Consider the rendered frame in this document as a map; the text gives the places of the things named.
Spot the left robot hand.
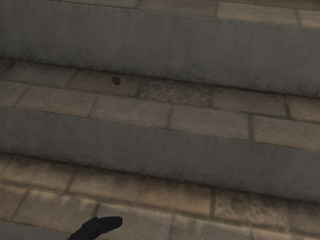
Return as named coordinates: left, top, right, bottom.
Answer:
left=66, top=216, right=123, bottom=240

